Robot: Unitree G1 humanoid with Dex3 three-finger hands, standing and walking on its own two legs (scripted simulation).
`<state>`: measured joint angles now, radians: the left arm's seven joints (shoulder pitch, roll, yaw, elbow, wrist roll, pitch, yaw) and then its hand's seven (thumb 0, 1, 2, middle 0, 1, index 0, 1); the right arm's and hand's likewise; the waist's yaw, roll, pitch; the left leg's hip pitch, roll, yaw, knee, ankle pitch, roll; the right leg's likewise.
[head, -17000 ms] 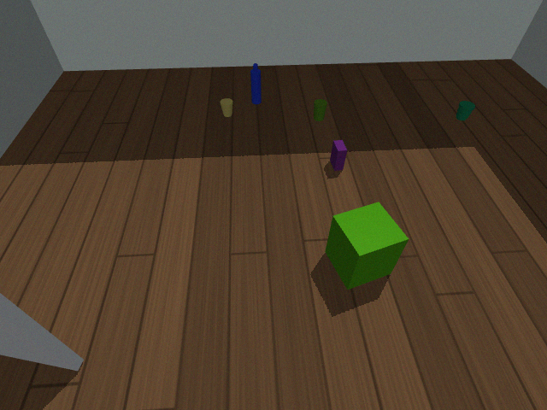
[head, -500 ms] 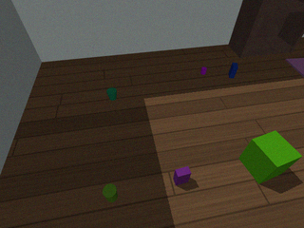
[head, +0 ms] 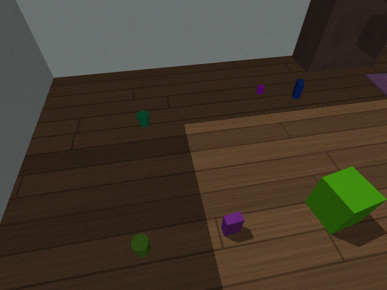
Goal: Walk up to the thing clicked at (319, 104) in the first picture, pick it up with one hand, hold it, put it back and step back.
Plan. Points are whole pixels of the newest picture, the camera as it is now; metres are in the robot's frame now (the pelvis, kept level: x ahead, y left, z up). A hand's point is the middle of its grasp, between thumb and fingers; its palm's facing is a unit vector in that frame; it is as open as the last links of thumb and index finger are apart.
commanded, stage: stand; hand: left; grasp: from above
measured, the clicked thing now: (141, 246) +0.47 +0.25 -0.73
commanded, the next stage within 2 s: rise first in 0.42 s
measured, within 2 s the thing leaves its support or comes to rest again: neither
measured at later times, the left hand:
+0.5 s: hand out of the picture +0.08 +0.26 -0.16, palm faces -0.04 -0.94 -0.35, open 7.4 cm
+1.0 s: hand out of the picture +0.15 +0.26 -0.19, palm faces -0.07 -0.91 -0.40, open 12.9 cm
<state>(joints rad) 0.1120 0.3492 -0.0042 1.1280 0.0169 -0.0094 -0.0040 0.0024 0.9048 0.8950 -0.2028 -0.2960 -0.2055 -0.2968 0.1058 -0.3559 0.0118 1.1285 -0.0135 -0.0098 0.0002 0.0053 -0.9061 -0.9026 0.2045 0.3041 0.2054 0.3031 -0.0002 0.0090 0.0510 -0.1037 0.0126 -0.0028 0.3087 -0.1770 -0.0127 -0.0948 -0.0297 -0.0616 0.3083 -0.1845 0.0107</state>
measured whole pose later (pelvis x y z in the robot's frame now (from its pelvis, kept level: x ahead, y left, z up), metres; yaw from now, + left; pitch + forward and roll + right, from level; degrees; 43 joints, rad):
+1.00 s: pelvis -0.01 +0.01 -0.04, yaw -2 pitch +11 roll -1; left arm 0.07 0.32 0.16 0.81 0.14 0.16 0.01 0.00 -0.27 0.97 -0.06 -1.04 -0.09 -1.02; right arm 0.27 -0.25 -0.03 0.66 0.02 -0.07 -0.03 0.01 -0.92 -0.90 0.21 0.30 0.21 0.30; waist -0.04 0.00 -0.05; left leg -0.60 0.03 0.02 0.81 -0.39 0.00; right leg -0.60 -0.03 -0.02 0.79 -0.38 0.02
